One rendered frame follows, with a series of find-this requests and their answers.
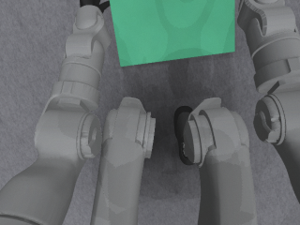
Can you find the robot left upper arm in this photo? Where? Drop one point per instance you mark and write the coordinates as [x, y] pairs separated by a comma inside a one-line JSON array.
[[41, 194]]

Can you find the left robot forearm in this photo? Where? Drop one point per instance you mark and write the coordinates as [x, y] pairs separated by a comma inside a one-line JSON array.
[[82, 64]]

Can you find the carton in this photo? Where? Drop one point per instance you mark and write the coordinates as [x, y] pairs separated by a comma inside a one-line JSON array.
[[150, 31]]

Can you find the left robot hand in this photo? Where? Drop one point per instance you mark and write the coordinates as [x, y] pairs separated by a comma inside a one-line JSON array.
[[95, 3]]

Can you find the robot right upper arm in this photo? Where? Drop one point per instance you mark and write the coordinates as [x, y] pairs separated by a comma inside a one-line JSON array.
[[277, 121]]

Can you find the robot right foot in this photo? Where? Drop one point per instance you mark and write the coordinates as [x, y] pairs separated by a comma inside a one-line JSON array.
[[179, 120]]

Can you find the right robot thigh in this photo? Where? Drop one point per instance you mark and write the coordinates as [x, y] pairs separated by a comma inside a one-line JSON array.
[[227, 188]]

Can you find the right robot forearm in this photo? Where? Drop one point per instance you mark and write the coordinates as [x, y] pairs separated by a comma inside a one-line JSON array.
[[274, 44]]

